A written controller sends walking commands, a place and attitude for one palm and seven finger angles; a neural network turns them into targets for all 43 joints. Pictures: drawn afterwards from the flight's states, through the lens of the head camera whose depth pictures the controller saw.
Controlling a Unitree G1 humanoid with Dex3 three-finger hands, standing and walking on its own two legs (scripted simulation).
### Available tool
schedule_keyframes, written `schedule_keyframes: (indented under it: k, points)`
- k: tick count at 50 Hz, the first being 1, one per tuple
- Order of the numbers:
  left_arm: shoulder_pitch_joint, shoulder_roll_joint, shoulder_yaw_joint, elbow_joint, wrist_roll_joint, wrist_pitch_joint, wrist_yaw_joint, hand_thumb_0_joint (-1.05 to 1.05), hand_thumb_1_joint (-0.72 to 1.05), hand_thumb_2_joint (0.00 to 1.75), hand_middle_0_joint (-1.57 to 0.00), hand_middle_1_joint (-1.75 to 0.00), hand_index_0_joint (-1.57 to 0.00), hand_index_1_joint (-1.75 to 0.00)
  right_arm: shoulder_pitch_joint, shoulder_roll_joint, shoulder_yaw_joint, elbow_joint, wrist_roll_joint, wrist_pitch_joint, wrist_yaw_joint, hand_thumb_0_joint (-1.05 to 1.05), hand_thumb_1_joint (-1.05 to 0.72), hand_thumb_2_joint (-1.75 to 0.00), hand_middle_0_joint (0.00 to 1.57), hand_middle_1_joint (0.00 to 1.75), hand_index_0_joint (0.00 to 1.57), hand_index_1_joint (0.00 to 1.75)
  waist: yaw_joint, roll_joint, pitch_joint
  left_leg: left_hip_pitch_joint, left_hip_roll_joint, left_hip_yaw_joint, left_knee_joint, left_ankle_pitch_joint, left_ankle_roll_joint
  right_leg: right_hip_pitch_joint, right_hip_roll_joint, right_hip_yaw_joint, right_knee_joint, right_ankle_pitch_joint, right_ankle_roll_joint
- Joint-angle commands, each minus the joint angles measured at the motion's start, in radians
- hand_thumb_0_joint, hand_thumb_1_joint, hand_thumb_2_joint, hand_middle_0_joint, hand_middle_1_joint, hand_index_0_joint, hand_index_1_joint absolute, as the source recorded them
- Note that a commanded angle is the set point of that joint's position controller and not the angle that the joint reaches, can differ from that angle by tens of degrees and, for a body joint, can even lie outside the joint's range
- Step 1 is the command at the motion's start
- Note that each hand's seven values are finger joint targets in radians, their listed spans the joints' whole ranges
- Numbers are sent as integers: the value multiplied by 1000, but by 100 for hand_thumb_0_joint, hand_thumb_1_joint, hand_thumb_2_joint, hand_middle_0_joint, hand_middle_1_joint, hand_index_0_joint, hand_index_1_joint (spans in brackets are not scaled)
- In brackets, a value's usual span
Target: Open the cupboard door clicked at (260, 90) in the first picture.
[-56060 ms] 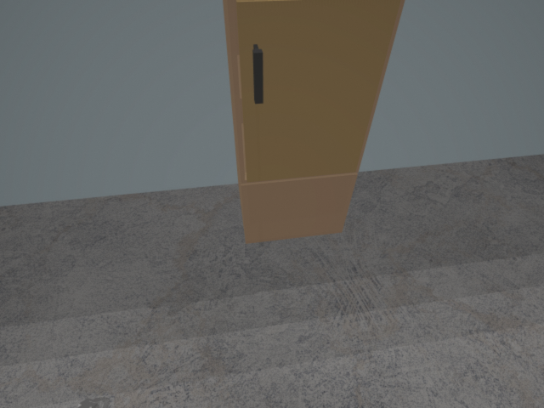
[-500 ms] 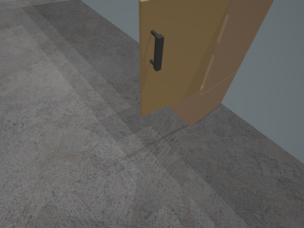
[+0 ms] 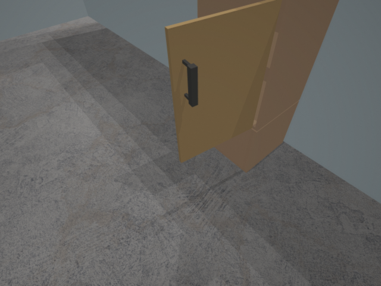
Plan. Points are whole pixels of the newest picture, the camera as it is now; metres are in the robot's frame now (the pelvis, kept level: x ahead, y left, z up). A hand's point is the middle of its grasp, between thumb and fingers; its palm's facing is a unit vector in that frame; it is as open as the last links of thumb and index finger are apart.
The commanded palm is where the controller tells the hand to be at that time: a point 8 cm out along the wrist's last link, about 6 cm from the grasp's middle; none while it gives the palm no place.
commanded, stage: let the arm hang, fingers relaxed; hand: left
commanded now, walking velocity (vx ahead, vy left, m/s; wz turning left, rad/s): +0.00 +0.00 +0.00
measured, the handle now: (189, 83) +0.68 +0.04 +0.06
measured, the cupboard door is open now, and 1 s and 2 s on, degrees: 81 81 81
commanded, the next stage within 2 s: look to check the result in 0.20 s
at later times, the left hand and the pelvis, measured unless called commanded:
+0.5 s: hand out of the picture +0.08 +0.22 -0.15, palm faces -0.02 -0.94 -0.33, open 7.3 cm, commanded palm none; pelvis +0.02 -0.02 +0.00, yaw +0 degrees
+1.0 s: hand out of the picture +0.11 +0.21 -0.15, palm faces -0.03 -0.94 -0.33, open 7.3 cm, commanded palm none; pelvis +0.04 -0.02 +0.00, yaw -1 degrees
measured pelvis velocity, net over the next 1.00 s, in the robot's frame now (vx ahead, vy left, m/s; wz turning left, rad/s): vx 0.04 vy -0.02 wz -0.02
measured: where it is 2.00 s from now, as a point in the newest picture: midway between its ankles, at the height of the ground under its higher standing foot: outside the picture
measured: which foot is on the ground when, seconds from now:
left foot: down 0.00-1.00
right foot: down 0.00-1.00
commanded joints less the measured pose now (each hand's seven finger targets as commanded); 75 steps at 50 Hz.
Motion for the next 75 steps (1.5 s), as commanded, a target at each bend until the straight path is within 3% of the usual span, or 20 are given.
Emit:
schedule_keyframes:
  k: [1,11,17,26,41,54,67,75]
  points:
    - [7,182,38,-33,-3,-14,10,0,90,90,-20,-30,-20,-30,-7,-147,-22,-29,-5,-20,-5,0,-90,-90,20,30,20,30,4,-25,-4,25,115,-133,-87,52,16,-31,-129,131,-111,45,-28]
    - [-38,207,41,-40,-4,-21,8,0,90,90,-20,-30,-20,-30,-36,-180,-25,-30,-5,-21,-5,0,-90,-90,20,30,20,30,-1,-44,-32,63,116,-121,-91,69,7,0,-135,140,-144,77,-26]
    - [-36,220,43,-37,-5,-24,8,0,90,90,-20,-30,-20,-30,-48,-197,-24,-32,-2,-22,-8,0,-90,-90,20,30,20,30,1,-32,-65,96,122,-116,-82,116,9,27,-138,136,-142,158,-25]
    - [-38,238,40,-29,-7,-25,11,0,90,90,-20,-30,-20,-30,-58,-215,-25,-32,0,-20,-11,0,-90,-90,20,30,20,30,-4,-65,-75,123,125,-105,-78,141,6,43,-142,137,-145,248,-16]
    - [-41,248,42,-34,-6,-27,14,0,90,90,-20,-30,-20,-30,-72,-224,-24,-40,0,-20,-12,0,-90,-90,20,30,20,30,-3,-53,-76,141,129,-95,-77,173,4,64,-144,140,-148,326,-5]
    - [-46,242,39,-38,-7,-25,12,0,90,90,-20,-30,-20,-30,-65,-223,-21,-39,0,-24,-14,0,-90,-90,20,30,20,30,-1,-35,-72,145,135,-99,-90,192,4,73,-142,139,-151,303,-15]
    - [-37,241,38,-38,-7,-25,12,0,90,90,-20,-30,-20,-30,-54,-217,-21,-34,4,-23,-14,0,-90,-90,20,30,20,30,0,-73,-60,147,133,-98,-95,170,7,66,-137,134,-162,279,-10]
    - [-35,235,35,-36,-8,-25,12,0,90,90,-20,-30,-20,-30,-58,-215,-23,-31,1,-24,-14,0,-90,-90,20,30,20,30,-2,-46,-59,150,133,-101,-95,181,6,63,-141,139,-159,286,-12]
